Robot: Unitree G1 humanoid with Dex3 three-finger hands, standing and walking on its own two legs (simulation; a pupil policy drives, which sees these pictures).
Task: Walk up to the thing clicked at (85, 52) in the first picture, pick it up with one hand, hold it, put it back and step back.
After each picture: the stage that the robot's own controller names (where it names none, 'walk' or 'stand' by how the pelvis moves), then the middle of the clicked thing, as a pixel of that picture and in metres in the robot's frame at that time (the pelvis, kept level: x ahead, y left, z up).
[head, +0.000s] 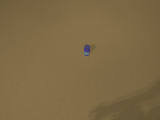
stand; (86, 50) +1.28 -0.11 -0.72
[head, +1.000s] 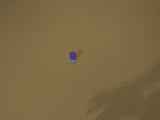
walk; (72, 57) +1.15 +0.14 -0.71
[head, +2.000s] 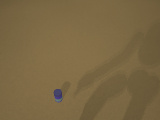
walk; (58, 95) +0.68 +0.19 -0.70
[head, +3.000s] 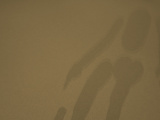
walk; out of the picture +0.40 +0.14 -0.70
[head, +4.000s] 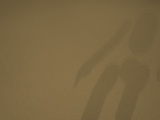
stand; out of the picture +0.34 +0.15 -0.72
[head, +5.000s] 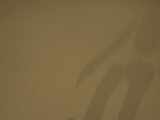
stand; out of the picture +0.35 +0.12 -0.72
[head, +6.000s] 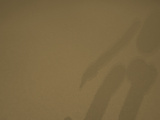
stand; out of the picture +0.37 +0.15 -0.72
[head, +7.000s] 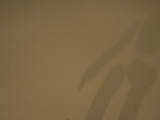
stand; out of the picture +0.36 +0.16 -0.72
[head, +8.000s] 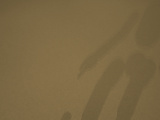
go down; out of the picture +0.36 +0.15 -0.72
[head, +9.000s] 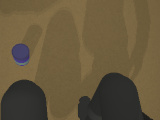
go down; (21, 55) +0.46 +0.16 -0.30
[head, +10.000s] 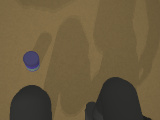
approach; (32, 61) +0.46 +0.14 -0.32
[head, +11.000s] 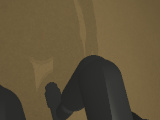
close in; out of the picture +0.46 +0.20 -0.24
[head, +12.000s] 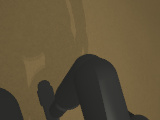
close; out of the picture +0.45 +0.21 -0.24
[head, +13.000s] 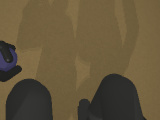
lift; (4, 63) +0.38 +0.22 -0.13
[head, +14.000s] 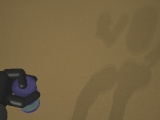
hold; (27, 95) +0.31 +0.17 +0.01
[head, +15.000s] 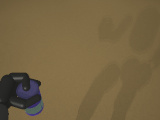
hold; (31, 98) +0.31 +0.17 -0.01
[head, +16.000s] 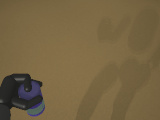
hold; (32, 99) +0.31 +0.16 -0.02
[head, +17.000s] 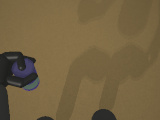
crouch; (27, 75) +0.39 +0.16 -0.08
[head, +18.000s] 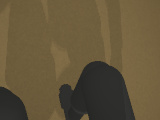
lower; out of the picture +0.48 +0.20 -0.19
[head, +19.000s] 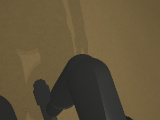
lower; out of the picture +0.47 +0.24 -0.25
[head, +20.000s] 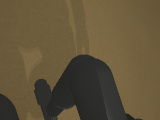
lower; out of the picture +0.47 +0.23 -0.25
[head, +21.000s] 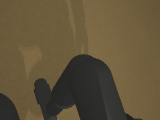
lower; out of the picture +0.47 +0.22 -0.26
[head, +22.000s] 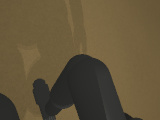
lower; out of the picture +0.47 +0.22 -0.26
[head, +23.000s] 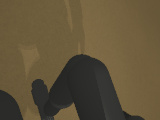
open; out of the picture +0.46 +0.20 -0.27
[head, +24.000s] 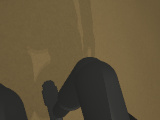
stand; out of the picture +0.46 +0.20 -0.26
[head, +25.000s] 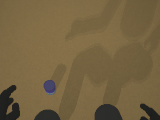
walk; (50, 87) +0.43 +0.13 -0.51
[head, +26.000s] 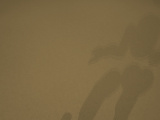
stand; out of the picture +0.38 +0.13 -0.67
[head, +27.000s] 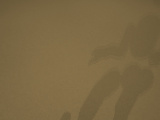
stand; out of the picture +0.38 +0.13 -0.67
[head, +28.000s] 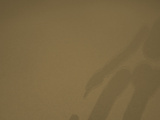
stand; out of the picture +0.39 +0.12 -0.72
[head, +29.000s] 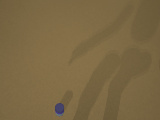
walk; (59, 109) +0.44 +0.08 -0.70
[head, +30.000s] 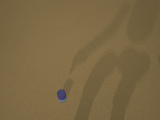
walk; (61, 96) +0.56 +0.15 -0.70
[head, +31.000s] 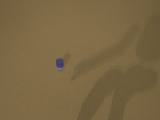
walk; (59, 64) +0.87 +0.15 -0.70
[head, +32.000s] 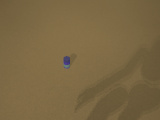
stand; (66, 62) +1.04 +0.11 -0.70
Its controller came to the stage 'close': yes
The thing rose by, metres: 0.71
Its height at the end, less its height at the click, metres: +0.00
